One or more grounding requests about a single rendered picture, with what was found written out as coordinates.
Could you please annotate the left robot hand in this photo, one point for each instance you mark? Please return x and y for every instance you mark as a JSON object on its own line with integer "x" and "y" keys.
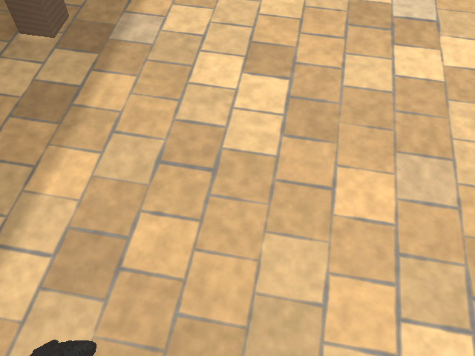
{"x": 68, "y": 348}

